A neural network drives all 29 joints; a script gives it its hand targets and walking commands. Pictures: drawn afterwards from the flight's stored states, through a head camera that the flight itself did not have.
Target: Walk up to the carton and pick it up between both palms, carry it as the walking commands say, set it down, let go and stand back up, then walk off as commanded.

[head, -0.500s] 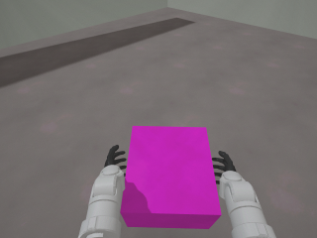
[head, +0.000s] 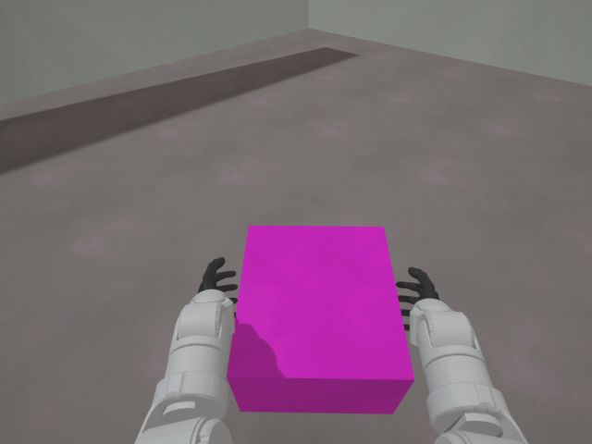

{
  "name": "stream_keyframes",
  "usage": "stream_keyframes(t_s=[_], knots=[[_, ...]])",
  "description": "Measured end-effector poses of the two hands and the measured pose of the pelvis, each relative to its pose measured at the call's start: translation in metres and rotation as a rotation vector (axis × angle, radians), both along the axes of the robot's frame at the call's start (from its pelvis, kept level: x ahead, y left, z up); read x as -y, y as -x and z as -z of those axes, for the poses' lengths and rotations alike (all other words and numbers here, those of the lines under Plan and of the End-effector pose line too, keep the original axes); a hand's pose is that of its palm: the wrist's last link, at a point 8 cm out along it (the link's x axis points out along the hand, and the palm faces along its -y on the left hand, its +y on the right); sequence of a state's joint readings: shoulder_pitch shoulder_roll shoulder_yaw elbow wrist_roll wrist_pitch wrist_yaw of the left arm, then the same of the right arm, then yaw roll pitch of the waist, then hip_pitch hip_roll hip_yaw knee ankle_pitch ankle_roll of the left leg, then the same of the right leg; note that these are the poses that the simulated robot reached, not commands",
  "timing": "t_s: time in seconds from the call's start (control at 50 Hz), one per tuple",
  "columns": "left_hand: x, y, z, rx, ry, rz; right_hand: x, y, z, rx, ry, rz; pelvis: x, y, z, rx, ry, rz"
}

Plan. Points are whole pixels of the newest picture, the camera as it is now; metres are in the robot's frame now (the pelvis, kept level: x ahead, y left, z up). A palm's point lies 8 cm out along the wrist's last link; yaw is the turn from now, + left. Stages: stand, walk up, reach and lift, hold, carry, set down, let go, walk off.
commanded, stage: reach and lift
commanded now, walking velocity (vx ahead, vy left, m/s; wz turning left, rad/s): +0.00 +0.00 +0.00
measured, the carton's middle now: (316, 313) +0.35 +0.01 -0.03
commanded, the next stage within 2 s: hold in 0.56 s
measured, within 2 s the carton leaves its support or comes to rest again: neither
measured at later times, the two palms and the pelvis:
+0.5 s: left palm (211, 305) +0.31 +0.16 +0.06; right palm (431, 326) +0.29 -0.15 +0.04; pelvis +0.01 +0.02 +0.00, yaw +0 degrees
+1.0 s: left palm (202, 311) +0.29 +0.17 +0.06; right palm (425, 324) +0.29 -0.14 +0.04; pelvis +0.00 +0.01 +0.00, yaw +0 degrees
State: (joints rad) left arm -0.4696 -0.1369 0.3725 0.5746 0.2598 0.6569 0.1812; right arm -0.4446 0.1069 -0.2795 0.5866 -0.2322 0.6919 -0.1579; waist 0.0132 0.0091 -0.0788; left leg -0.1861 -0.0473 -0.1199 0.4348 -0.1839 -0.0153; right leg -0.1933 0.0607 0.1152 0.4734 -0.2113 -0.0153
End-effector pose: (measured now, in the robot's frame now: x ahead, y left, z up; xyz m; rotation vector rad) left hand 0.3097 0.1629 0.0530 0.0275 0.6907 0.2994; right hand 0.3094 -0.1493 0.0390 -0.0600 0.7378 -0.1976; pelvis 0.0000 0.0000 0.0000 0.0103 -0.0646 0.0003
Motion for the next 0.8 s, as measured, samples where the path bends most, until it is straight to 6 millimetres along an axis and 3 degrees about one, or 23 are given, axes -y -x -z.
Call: stream_keyframes(t_s=[0.16,0.34,0.6,0.8], knots=[[-0.012,-0.011,-0.006,0.02,0.003,0.006,-0.012,-0.009,-0.008,0.02,0.017,-0.006,-0.002,-0.007,-0.003,-0.015,0.003,0.004],[-0.015,0.007,0.003,0.026,0.018,0.001,-0.014,0.005,-0.005,0.027,0.004,0.013,-0.012,-0.021,-0.006,-0.003,0.012,-0.024],[0.009,0.002,-0.006,0.007,-0.023,0.058,0.008,0.019,0.002,0.013,-0.02,0.052,-0.018,-0.006,-0.004,0.003,0.006,0.018],[-0.003,0.016,0.004,0.016,0.034,0.005,-0.002,0.017,-0.007,0.02,0.016,0.019,-0.006,0.0,-0.004,-0.003,0.006,0.015]])
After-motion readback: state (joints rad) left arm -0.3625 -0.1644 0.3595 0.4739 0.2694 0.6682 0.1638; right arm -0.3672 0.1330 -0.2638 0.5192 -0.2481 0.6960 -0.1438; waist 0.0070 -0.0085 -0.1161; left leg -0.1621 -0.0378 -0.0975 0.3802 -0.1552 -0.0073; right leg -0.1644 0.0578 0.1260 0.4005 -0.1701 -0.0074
